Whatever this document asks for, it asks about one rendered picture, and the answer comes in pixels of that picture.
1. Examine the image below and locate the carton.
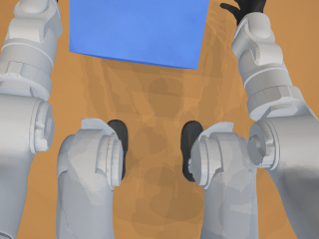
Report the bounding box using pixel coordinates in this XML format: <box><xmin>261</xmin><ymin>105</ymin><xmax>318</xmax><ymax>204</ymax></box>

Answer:
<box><xmin>69</xmin><ymin>0</ymin><xmax>209</xmax><ymax>70</ymax></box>

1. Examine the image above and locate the robot left foot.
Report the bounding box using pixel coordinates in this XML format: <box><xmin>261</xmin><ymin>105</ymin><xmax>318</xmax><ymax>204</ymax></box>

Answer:
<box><xmin>107</xmin><ymin>119</ymin><xmax>129</xmax><ymax>180</ymax></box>

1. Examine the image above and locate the left robot shin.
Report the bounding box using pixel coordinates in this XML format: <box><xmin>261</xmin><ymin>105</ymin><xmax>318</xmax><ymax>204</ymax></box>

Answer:
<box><xmin>57</xmin><ymin>118</ymin><xmax>119</xmax><ymax>177</ymax></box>

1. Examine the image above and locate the robot left upper arm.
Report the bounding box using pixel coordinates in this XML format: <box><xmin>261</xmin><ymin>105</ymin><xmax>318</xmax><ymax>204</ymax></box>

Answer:
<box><xmin>0</xmin><ymin>93</ymin><xmax>55</xmax><ymax>239</ymax></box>

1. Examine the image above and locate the robot left forearm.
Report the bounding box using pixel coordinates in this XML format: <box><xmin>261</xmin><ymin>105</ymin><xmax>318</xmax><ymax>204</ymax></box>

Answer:
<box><xmin>0</xmin><ymin>0</ymin><xmax>64</xmax><ymax>102</ymax></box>

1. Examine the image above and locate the right robot hand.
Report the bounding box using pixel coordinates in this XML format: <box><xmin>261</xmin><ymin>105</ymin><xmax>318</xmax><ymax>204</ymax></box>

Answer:
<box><xmin>219</xmin><ymin>0</ymin><xmax>266</xmax><ymax>26</ymax></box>

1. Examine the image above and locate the robot right forearm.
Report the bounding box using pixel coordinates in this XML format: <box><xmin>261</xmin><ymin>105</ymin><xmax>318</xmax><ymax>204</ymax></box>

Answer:
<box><xmin>231</xmin><ymin>12</ymin><xmax>319</xmax><ymax>121</ymax></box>

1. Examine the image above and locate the robot right upper arm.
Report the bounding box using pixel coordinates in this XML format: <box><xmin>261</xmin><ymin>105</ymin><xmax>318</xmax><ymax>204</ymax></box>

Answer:
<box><xmin>246</xmin><ymin>115</ymin><xmax>319</xmax><ymax>239</ymax></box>

